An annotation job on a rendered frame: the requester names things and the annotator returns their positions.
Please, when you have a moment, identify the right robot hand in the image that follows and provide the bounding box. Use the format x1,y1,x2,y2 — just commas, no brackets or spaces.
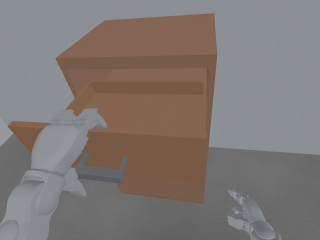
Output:
227,188,266,235

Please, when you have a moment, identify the robot left forearm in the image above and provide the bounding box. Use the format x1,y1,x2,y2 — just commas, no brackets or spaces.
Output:
0,168,66,240

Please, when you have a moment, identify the robot right forearm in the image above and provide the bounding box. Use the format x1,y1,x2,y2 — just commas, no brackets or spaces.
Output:
249,220,282,240

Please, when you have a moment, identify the handle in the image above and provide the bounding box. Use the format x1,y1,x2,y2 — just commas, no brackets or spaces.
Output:
74,152,129,184

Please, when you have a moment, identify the drawer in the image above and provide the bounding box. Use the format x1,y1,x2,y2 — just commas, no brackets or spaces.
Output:
8,80,207,184

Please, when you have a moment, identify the cabinet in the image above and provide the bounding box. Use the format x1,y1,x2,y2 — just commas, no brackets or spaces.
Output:
55,13,218,204

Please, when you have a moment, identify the left robot hand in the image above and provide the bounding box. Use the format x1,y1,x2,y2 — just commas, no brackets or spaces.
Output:
31,108,107,197

